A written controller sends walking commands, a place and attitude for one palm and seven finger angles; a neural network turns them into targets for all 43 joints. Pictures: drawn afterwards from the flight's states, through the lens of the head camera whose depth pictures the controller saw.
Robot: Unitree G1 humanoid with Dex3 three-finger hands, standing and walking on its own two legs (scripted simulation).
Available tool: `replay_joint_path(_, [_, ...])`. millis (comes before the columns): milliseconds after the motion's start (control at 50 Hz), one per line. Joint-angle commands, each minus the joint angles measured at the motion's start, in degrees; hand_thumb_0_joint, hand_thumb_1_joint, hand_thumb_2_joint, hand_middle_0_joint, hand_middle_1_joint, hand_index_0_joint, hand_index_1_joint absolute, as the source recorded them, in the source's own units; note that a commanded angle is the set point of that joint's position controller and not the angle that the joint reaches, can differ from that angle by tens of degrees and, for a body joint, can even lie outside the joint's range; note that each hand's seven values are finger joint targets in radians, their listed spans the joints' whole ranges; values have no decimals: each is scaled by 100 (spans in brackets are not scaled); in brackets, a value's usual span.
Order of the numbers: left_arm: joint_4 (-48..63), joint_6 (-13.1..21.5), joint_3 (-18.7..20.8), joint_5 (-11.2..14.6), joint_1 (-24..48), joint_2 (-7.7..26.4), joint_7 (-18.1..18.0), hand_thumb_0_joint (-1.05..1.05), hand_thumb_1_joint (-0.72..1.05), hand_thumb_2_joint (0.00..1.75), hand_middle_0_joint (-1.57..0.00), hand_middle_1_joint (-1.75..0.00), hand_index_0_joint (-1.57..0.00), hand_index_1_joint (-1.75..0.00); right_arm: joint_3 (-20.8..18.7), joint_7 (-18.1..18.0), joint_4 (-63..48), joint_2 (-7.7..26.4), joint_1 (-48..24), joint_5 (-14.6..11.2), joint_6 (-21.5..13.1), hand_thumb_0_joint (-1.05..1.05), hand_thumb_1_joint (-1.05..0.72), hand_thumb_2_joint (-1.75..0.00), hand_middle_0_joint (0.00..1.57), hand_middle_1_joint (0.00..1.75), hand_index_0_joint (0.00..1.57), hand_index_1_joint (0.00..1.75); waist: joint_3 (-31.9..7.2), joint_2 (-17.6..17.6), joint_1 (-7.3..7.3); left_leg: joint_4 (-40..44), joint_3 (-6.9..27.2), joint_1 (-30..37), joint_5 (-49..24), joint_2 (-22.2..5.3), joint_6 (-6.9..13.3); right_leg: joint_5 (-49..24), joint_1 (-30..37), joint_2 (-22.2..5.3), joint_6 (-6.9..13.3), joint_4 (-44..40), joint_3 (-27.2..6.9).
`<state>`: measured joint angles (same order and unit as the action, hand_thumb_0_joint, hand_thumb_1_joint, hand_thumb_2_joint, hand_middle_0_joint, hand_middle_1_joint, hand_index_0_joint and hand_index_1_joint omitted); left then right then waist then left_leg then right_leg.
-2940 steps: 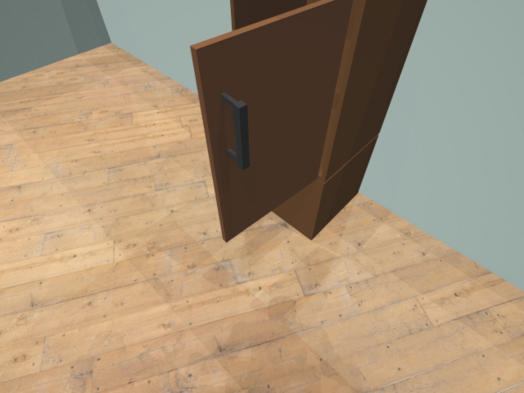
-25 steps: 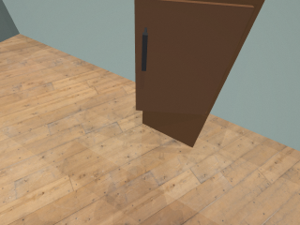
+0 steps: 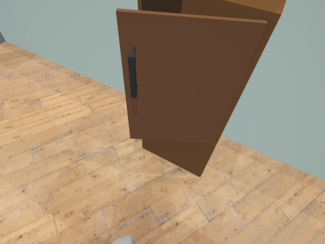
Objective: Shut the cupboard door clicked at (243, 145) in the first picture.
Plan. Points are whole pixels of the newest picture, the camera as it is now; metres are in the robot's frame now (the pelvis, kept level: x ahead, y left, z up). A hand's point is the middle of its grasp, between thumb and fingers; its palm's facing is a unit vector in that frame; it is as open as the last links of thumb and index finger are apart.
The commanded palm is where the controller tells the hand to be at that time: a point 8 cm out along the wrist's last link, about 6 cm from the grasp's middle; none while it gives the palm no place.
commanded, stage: take the last steps up to it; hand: left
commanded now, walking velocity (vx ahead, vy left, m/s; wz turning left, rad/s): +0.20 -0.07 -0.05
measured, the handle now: (133, 73) +0.59 +0.13 +0.08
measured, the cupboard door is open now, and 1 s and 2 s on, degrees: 26 26 26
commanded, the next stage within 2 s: come to a stop and stand still in 0.16 s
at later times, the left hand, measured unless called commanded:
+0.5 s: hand (122, 217) +0.22 +0.13 -0.16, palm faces -0.02 -0.98 -0.22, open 7.3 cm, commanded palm none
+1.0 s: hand out of the picture +0.14 +0.20 -0.17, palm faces +0.03 -0.98 -0.21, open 7.4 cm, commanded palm none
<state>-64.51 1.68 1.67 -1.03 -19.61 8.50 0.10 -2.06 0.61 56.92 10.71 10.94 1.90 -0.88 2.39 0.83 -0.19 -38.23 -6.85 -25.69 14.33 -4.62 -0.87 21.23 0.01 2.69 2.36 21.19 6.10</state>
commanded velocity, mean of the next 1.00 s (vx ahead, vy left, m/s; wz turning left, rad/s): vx -0.04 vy -0.02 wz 0.00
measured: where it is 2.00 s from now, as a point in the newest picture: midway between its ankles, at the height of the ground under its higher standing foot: outside the picture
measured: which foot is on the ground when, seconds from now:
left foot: up 0.00-0.00, down 0.02-0.40, up 0.42-0.70, down 0.72-1.00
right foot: down 0.00-0.04, up 0.06-0.34, down 0.36-0.72, up 0.74-1.00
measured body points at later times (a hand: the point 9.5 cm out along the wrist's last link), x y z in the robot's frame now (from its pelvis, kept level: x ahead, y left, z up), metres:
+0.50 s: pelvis +0.14 -0.05 +0.00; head +0.17 -0.06 +0.45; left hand +0.22 +0.18 -0.14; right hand +0.13 -0.29 -0.16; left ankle +0.09 +0.08 -0.72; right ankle +0.16 -0.16 -0.73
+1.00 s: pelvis +0.12 -0.01 +0.01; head +0.15 +0.02 +0.46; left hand +0.14 +0.25 -0.16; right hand +0.19 -0.24 -0.13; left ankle +0.14 +0.08 -0.73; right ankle +0.07 -0.15 -0.68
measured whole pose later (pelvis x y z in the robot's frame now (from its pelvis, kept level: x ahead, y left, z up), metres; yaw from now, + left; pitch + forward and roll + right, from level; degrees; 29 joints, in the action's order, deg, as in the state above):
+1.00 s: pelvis +0.12 -0.01 +0.01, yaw -2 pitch +0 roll -1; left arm -60.1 -4.6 3.7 -1.0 -14.5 13.6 -0.7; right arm -0.8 -2.5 56.8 7.9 10.0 1.7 0.5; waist 2.6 2.5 0.8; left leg -25.3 -4.1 -13.9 11.7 -1.0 2.5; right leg 24.5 -19.2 -0.2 -2.1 50.3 -1.5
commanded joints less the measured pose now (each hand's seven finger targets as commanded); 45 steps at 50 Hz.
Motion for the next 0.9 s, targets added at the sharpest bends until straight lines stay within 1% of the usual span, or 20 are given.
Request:
replay_joint_path(0, [402, 93, 168, 67, -283, 522, -28, 0, 90, 90, -20, -30, -20, -30, -260, -180, 237, 1239, 1873, 115, -230, 0, -90, -90, 20, 30, 20, 30, -773, -1485, -704, 1366, 2129, 3283, -1171, -1392, 846, -987, -2465, -378, 186, 2762, -157])
replay_joint_path(20, [617, 108, 118, 44, -100, 554, -4, 0, 90, 90, -20, -30, -20, -30, -290, -239, 277, 1514, 2237, 77, -164, 0, -90, -90, 20, 30, 20, 30, -802, -1583, -764, 2097, 3386, 3326, -1174, -2310, 1410, 1280, -3097, 1, 123, 4179, -270])
replay_joint_path(80, [637, -11, 179, -50, 355, 581, 48, 0, 90, 90, -20, -30, -20, -30, -150, -279, -62, 920, 1043, -6, -157, 0, -90, -90, 20, 30, 20, 30, 238, -883, -332, 2730, 2588, 1420, 453, -1926, 1180, 362, -3377, -714, 9, 4907, -797])
replay_joint_path(160, [561, -152, 168, -54, 47, 212, 86, 0, 90, 90, -20, -30, -20, -30, -141, -250, -77, 726, 607, 14, -187, 0, -90, -90, 20, 30, 20, 30, -173, -717, -2, 2589, 1008, 1141, -234, -1326, 945, -11, -2503, -781, -147, 3220, -466])
replay_joint_path(260, [578, -135, 130, -75, 124, 204, 73, 0, 90, 90, -20, -30, -20, -30, -168, -195, 46, 787, 442, -17, -54, 0, -90, -90, 20, 30, 20, 30, 29, -765, 107, 2251, 694, 668, 367, -1019, 817, -735, -1453, -432, -256, 1561, -6])
replay_joint_path(300, [483, -61, 135, -58, -157, 435, -4, 0, 90, 90, -20, -30, -20, -30, -62, -192, 99, 501, 364, -77, -44, 0, -90, -90, 20, 30, 20, 30, -20, -133, 331, 1386, 245, 575, -286, -438, 369, -1713, -745, -556, -283, 328, -395])
replay_joint_path(320, [442, 13, 147, -59, -243, 809, -68, 0, 90, 90, -20, -30, -20, -30, -16, -175, 108, 269, 474, -126, -35, 0, -90, -90, 20, 30, 20, 30, -175, 548, 296, 916, 14, 416, 263, -28, 66, -2648, -556, -1310, -71, -77, -1414])
replay_joint_path(340, [467, 15, 144, -32, -16, 1196, -88, 0, 90, 90, -20, -30, -20, -30, 17, -150, 161, 153, 802, -160, 36, 0, -90, -90, 20, 30, 20, 30, -301, 818, 51, 733, -24, 741, 1012, 201, -62, -2972, -798, -2012, 271, -302, -1823])
replay_joint_path(360, [523, 5, 134, -14, 248, 1244, -92, 0, 90, 90, -20, -30, -20, -30, 1, -162, 245, 155, 960, -166, 107, 0, -90, -90, 20, 30, 20, 30, -409, 696, -57, 645, 106, 1195, 1083, 176, -68, -3230, -1127, -2072, 441, -262, -1775])
replay_joint_path(400, [526, -4, 135, 1, 513, 1151, -175, 0, 90, 90, -20, -30, -20, -30, -16, -205, 386, 286, 1024, -167, 208, 0, -90, -90, 20, 30, 20, 30, -342, 1313, -55, 409, 209, 1108, 1028, 100, -100, -4910, -907, -1966, 489, 6, -1593])
replay_joint_path(440, [492, -50, 188, -12, 374, 1201, -257, 0, 90, 90, -20, -30, -20, -30, -56, -239, 356, 370, 939, -187, 240, 0, -90, -90, 20, 30, 20, 30, -597, 1170, 97, -67, 279, 615, 1400, 180, -150, -6867, -79, -2158, 682, 444, -1562])
replay_joint_path(480, [476, -119, 285, -41, 210, 1312, -324, 0, 90, 90, -20, -30, -20, -30, -108, -263, 221, 418, 651, -201, 271, 0, -90, -90, 20, 30, 20, 30, -710, 853, 302, -764, 373, 164, 1721, 320, -188, -7614, 360, -2447, 1000, 564, -1685])
replay_joint_path(560, [722, -218, 381, -77, 545, 1340, -345, 0, 90, 90, -20, -30, -20, -30, -138, -224, -69, 351, 273, -179, 371, 0, -90, -90, 20, 30, 20, 30, -784, 826, 287, -1406, 678, 50, 1597, 423, -217, -6289, 1, -2347, 1039, 348, -1406])
replay_joint_path(620, [935, -255, 374, -100, 965, 1285, -319, 0, 90, 90, -20, -30, -20, -30, -138, -172, -95, 306, 554, -172, 358, 0, -90, -90, 20, 30, 20, 30, -805, 932, 35, -352, 615, 680, 936, 349, -190, -4874, -625, -2090, 782, 372, -1134])
replay_joint_path(660, [957, -298, 337, -45, 1044, 1155, -295, 0, 90, 90, -20, -30, -20, -30, -132, -154, -6, 370, 846, -146, 296, 0, -90, -90, 20, 30, 20, 30, -722, 737, -157, 1276, 488, 1696, -552, 283, -155, -3164, -1358, -1711, 351, 732, -955])
replay_joint_path(680, [1015, -353, 275, -23, 874, 836, -275, 0, 90, 90, -20, -30, -20, -30, -170, -151, -47, 653, 848, -99, 215, 0, -90, -90, 20, 30, 20, 30, -714, -425, -111, 1797, 1264, 2041, -1233, -452, 50, -1238, -1968, -1072, -26, 1338, -621])
replay_joint_path(700, [1089, -414, 213, 33, 719, 557, -266, 0, 90, 90, -20, -30, -20, -30, -213, -182, -240, 1093, 632, -33, 187, 0, -90, -90, 20, 30, 20, 30, -462, -1739, -45, 2234, 2278, 1364, -2196, -1510, 651, 819, -2144, -476, -351, 2027, -374])
replay_joint_path(720, [1146, -420, 209, 8, 737, 651, -254, 0, 90, 90, -20, -30, -20, -30, -186, -208, -359, 1178, 397, 14, 196, 0, -90, -90, 20, 30, 20, 30, -313, -1228, -68, 2271, 2416, 670, -1427, -1713, 1077, 1130, -1860, -385, -284, 2736, -727])
replay_joint_path(800, [822, -475, 286, -17, 540, 799, -139, 0, 90, 90, -20, -30, -20, -30, -38, -379, -370, 847, -28, -6, 83, 0, -90, -90, 20, 30, 20, 30, -44, -909, 123, 2271, 1858, 1222, -1718, -1175, 866, 273, -2548, -356, -382, 3672, -1185])
replay_joint_path(880, [820, -468, 257, -14, 543, 794, -75, 0, 90, 90, -20, -30, -20, -30, -111, -407, -231, 884, 278, -46, 82, 0, -90, -90, 20, 30, 20, 30, -295, -739, -70, 2188, 1720, 1989, -1745, -1257, 964, 272, -2650, -370, -446, 3290, -1019])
